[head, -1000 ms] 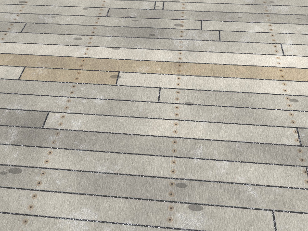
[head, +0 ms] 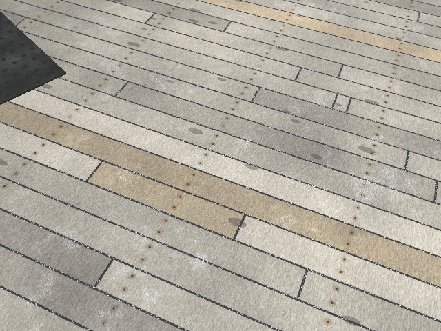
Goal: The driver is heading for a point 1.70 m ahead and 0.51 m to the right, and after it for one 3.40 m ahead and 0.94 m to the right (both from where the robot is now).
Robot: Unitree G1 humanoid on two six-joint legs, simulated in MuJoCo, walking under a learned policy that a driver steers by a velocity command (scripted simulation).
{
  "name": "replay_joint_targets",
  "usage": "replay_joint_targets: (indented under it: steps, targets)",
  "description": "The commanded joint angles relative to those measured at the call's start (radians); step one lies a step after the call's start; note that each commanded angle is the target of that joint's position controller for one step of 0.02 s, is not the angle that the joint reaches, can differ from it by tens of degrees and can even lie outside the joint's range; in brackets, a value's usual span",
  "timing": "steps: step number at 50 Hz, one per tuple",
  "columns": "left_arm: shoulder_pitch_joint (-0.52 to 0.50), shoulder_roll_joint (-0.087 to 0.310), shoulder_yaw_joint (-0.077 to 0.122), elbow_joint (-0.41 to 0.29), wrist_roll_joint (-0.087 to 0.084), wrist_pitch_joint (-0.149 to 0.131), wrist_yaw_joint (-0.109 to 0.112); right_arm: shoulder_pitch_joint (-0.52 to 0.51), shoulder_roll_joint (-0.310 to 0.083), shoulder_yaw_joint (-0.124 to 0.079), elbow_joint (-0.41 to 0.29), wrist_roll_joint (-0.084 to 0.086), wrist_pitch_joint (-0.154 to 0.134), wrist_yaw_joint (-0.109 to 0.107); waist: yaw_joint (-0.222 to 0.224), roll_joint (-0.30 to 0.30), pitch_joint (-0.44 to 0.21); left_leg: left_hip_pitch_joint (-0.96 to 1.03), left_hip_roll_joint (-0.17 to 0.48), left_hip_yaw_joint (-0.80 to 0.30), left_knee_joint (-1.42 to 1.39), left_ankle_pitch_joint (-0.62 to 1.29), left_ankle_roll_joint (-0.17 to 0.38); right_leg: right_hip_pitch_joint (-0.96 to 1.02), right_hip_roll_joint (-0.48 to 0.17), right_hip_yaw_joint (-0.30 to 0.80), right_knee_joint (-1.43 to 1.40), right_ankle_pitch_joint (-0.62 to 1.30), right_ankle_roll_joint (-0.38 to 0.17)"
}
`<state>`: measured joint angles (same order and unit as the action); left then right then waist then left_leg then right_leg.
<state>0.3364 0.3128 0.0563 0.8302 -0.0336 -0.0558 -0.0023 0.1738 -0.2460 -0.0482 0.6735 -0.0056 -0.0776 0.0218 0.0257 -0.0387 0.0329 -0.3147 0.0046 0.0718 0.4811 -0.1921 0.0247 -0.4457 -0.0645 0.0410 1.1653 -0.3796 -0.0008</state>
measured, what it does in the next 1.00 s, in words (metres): walks ahead, turning right: right foot, then left foot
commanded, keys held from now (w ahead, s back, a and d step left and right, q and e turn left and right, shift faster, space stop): w+e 0.32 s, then e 0.40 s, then no key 0.06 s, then q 0.22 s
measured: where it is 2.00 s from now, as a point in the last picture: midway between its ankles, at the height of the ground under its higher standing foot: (256, 295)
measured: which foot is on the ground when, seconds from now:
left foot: down 0.00-0.36, up 0.38-0.84, down 0.86-1.00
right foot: up 0.00-0.34, down 0.36-1.00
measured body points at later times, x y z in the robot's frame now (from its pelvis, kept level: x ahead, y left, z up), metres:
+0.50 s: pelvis +0.23 -0.09 -0.01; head +0.28 -0.12 +0.44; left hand +0.46 +0.14 -0.10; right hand +0.28 -0.40 -0.12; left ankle +0.19 +0.10 -0.63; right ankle +0.29 -0.17 -0.74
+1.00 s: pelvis +0.37 -0.09 +0.00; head +0.39 -0.09 +0.45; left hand +0.62 +0.07 -0.11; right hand +0.39 -0.39 -0.10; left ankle +0.47 -0.01 -0.74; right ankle +0.29 -0.18 -0.74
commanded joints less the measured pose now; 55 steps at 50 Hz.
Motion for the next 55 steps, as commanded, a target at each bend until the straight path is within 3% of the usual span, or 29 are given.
replay_joint_targets:
  steps: [1, 4, 7, 10, 14, 16, 17, 18, 19, 20, 21, 22, 23, 24, 25, 27, 29, 32, 36, 40, 42, 43, 44, 45, 46, 48, 49, 51, 55]
  targets:
    - [0.005, 0.043, 0.019, -0.077, 0.001, 0.013, 0.002, 0.023, -0.093, -0.035, -0.014, -0.005, -0.031, -0.003, -0.013, 0.156, -0.048, 0.171, 0.271, -0.236, -0.314, 0.119, 0.181, -0.188, -0.078, 0.055, 0.015, 0.094, 0.012]
    - [-0.051, 0.027, 0.018, -0.108, 0.009, 0.029, 0.002, 0.021, -0.122, -0.049, 0.019, -0.010, -0.043, -0.014, -0.005, 0.111, -0.003, 0.157, 0.274, -0.121, -0.352, 0.210, 0.183, -0.237, -0.082, 0.068, -0.080, 0.193, 0.029]
    - [-0.130, 0.010, 0.009, -0.135, 0.012, 0.024, -0.017, 0.038, -0.152, -0.058, 0.043, -0.007, -0.037, -0.026, -0.028, 0.099, 0.016, 0.179, 0.250, -0.012, -0.357, 0.228, 0.160, -0.224, -0.073, 0.039, -0.266, 0.355, 0.021]
    - [-0.234, 0.005, 0.001, -0.175, 0.014, 0.022, -0.038, 0.076, -0.190, -0.070, 0.067, 0.005, -0.027, -0.033, -0.066, 0.082, 0.045, 0.220, 0.268, 0.047, -0.357, 0.212, 0.143, -0.202, -0.061, -0.010, -0.408, 0.404, -0.001]
    - [-0.306, 0.034, 0.010, -0.225, 0.016, 0.029, -0.054, 0.110, -0.225, -0.086, 0.097, 0.030, -0.003, -0.032, -0.077, 0.085, 0.066, 0.347, 0.305, 0.086, -0.286, 0.277, 0.111, -0.210, -0.039, -0.059, -0.497, 0.285, -0.054]
    - [-0.252, 0.066, 0.028, -0.230, 0.019, 0.035, -0.055, 0.098, -0.257, -0.094, 0.099, 0.039, 0.012, -0.034, -0.032, 0.111, 0.007, 0.377, 0.298, 0.121, -0.134, 0.595, 0.087, -0.088, 0.028, -0.124, -0.509, 0.183, -0.095]
    - [-0.123, 0.102, 0.053, -0.201, 0.019, 0.037, -0.052, 0.074, -0.258, -0.092, 0.094, 0.045, 0.023, -0.036, 0.048, 0.100, -0.057, 0.349, 0.262, 0.155, 0.063, 0.755, 0.059, 0.078, 0.086, -0.160, -0.564, 0.206, -0.122]
    - [0.036, 0.175, 0.091, -0.158, 0.022, 0.041, -0.036, 0.091, -0.226, -0.079, 0.086, 0.039, 0.024, -0.039, 0.116, 0.054, -0.149, 0.217, 0.206, 0.173, 0.323, 0.697, 0.008, 0.340, 0.123, -0.133, -0.606, 0.318, -0.156]
    - [0.061, 0.314, 0.117, -0.161, 0.024, 0.044, -0.015, 0.170, -0.107, -0.041, 0.033, -0.014, 0.012, -0.037, 0.037, -0.236, -0.229, -0.209, 0.061, 0.162, 0.730, -0.090, -0.081, 0.685, -0.149, 0.317, -0.622, 0.549, -0.305]
    - [0.042, 0.300, 0.101, -0.220, 0.033, 0.028, -0.024, 0.178, -0.115, -0.024, 0.027, -0.010, -0.016, -0.029, 0.040, -0.209, -0.441, -0.352, -0.060, -0.084, 0.941, -0.490, -0.101, 0.804, -0.310, 0.737, -0.770, 0.566, -0.451]
    - [0.014, 0.226, 0.078, -0.225, 0.035, 0.015, -0.037, 0.067, -0.195, -0.045, 0.013, 0.029, -0.025, -0.026, 0.081, -0.057, -0.386, -0.410, -0.004, -0.163, 0.966, -0.425, -0.080, 0.757, -0.278, 0.597, -0.789, 0.656, -0.390]
    - [-0.022, 0.191, 0.070, -0.217, 0.026, 0.006, -0.037, 0.028, -0.179, -0.038, 0.000, 0.033, -0.029, -0.032, 0.052, -0.028, -0.269, -0.429, 0.031, -0.148, 0.898, -0.345, -0.064, 0.633, -0.233, 0.452, -0.772, 0.710, -0.350]
    - [-0.076, 0.156, 0.062, -0.218, 0.013, 0.007, -0.031, 0.026, -0.175, -0.039, 0.015, 0.011, -0.025, -0.045, 0.016, 0.030, -0.190, -0.406, 0.072, -0.143, 0.823, -0.279, -0.067, 0.505, -0.183, 0.350, -0.770, 0.729, -0.304]
    - [-0.119, 0.133, 0.055, -0.229, 0.018, 0.012, -0.023, 0.032, -0.188, -0.047, 0.018, 0.000, -0.013, -0.053, -0.017, 0.009, -0.157, -0.339, 0.094, -0.146, 0.769, -0.235, -0.067, 0.389, -0.155, 0.294, -0.789, 0.755, -0.286]
    - [-0.144, 0.130, 0.052, -0.242, 0.032, 0.016, -0.019, 0.042, -0.191, -0.049, 0.018, -0.001, 0.004, -0.054, -0.041, -0.012, -0.151, -0.275, 0.093, -0.148, 0.749, -0.208, -0.070, 0.306, -0.135, 0.272, -0.810, 0.787, -0.278]
    - [-0.158, 0.143, 0.057, -0.243, 0.041, 0.016, -0.010, 0.068, -0.161, -0.042, 0.027, -0.007, 0.025, -0.057, -0.063, -0.012, -0.163, -0.232, 0.071, -0.136, 0.690, -0.173, -0.090, 0.238, -0.116, 0.229, -0.820, 0.880, -0.285]
    - [-0.146, 0.157, 0.061, -0.234, 0.034, 0.021, 0.004, 0.047, -0.140, -0.035, 0.021, -0.011, 0.036, -0.062, -0.061, -0.016, -0.169, -0.244, 0.049, -0.137, 0.601, -0.124, -0.109, 0.227, -0.099, 0.210, -0.814, 0.897, -0.278]
    - [-0.140, 0.157, 0.061, -0.229, 0.019, 0.045, 0.026, -0.020, -0.131, -0.027, 0.005, -0.008, 0.044, -0.060, -0.041, -0.041, -0.177, -0.249, 0.027, -0.153, 0.455, -0.028, -0.127, 0.234, -0.076, 0.225, -0.797, 0.756, -0.244]
    - [-0.136, 0.160, 0.062, -0.231, 0.023, 0.071, 0.039, -0.109, -0.137, -0.026, -0.017, 0.002, 0.048, -0.048, -0.009, -0.074, -0.149, -0.223, -0.004, -0.179, 0.295, 0.017, -0.127, 0.233, -0.070, 0.305, -0.785, 0.527, -0.218]
    - [-0.142, 0.123, 0.044, -0.228, 0.030, 0.081, 0.035, -0.093, -0.146, -0.029, -0.009, 0.003, 0.035, -0.032, -0.002, -0.100, -0.146, -0.143, -0.008, -0.160, 0.178, -0.029, -0.100, 0.269, -0.090, 0.345, -0.705, 0.563, -0.211]
    - [-0.167, 0.072, 0.020, -0.222, 0.028, 0.077, 0.034, -0.046, -0.124, -0.024, 0.006, -0.002, 0.020, -0.021, -0.039, -0.095, -0.144, 0.012, 0.007, -0.136, -0.029, 0.140, -0.055, 0.241, -0.060, 0.327, -0.654, 0.519, -0.166]
    - [-0.120, 0.017, 0.000, -0.203, 0.044, 0.067, 0.031, -0.051, -0.126, -0.018, 0.002, -0.023, 0.012, -0.019, -0.027, -0.049, -0.147, 0.125, 0.079, -0.211, -0.118, 0.355, -0.019, 0.205, -0.009, 0.294, -0.629, 0.415, -0.112]
    - [-0.009, -0.002, -0.007, -0.189, 0.076, 0.057, 0.029, -0.089, -0.188, -0.022, -0.017, -0.041, 0.011, -0.022, 0.067, 0.133, -0.172, 0.207, 0.216, -0.371, -0.081, 0.669, 0.063, 0.169, 0.087, 0.197, -0.538, 0.125, -0.058]
    - [0.036, 0.027, 0.001, -0.168, 0.074, 0.058, 0.030, -0.121, -0.119, -0.001, -0.006, -0.049, 0.019, -0.022, 0.094, 0.224, -0.167, 0.158, 0.282, -0.452, -0.077, 0.647, 0.199, 0.175, 0.098, 0.143, -0.544, -0.069, 0.002]
    - [-0.012, 0.070, 0.007, -0.164, 0.074, 0.062, 0.032, -0.130, -0.092, 0.006, -0.007, -0.027, 0.023, -0.014, 0.065, 0.214, -0.139, 0.109, 0.249, -0.462, -0.093, 0.513, 0.208, 0.204, 0.077, 0.117, -0.583, -0.015, 0.025]
    - [-0.102, 0.082, 0.017, -0.163, 0.062, 0.077, 0.032, -0.105, -0.148, -0.009, 0.004, -0.002, 0.034, -0.002, 0.024, 0.186, -0.111, 0.068, 0.146, -0.397, -0.086, 0.284, 0.128, 0.249, 0.091, 0.091, -0.643, 0.084, 0.020]
    - [-0.115, 0.099, 0.024, -0.171, 0.059, 0.085, 0.031, -0.114, -0.190, -0.021, -0.007, 0.009, 0.036, -0.001, 0.018, 0.170, -0.089, 0.052, 0.134, -0.395, -0.087, 0.220, 0.113, 0.235, 0.096, 0.075, -0.637, 0.093, 0.012]
    - [-0.111, 0.085, 0.026, -0.170, 0.052, 0.084, 0.033, -0.111, -0.212, -0.031, -0.018, 0.014, 0.040, -0.006, 0.018, 0.172, -0.096, 0.056, 0.127, -0.415, -0.072, 0.223, 0.113, 0.233, 0.104, 0.048, -0.623, 0.098, -0.005]
    - [-0.106, 0.058, 0.034, -0.165, 0.046, 0.075, 0.044, -0.079, -0.198, -0.039, -0.035, 0.022, 0.060, -0.023, -0.005, 0.174, -0.159, 0.120, 0.142, -0.490, -0.026, 0.365, 0.161, 0.203, 0.116, 0.023, -0.585, 0.108, -0.004]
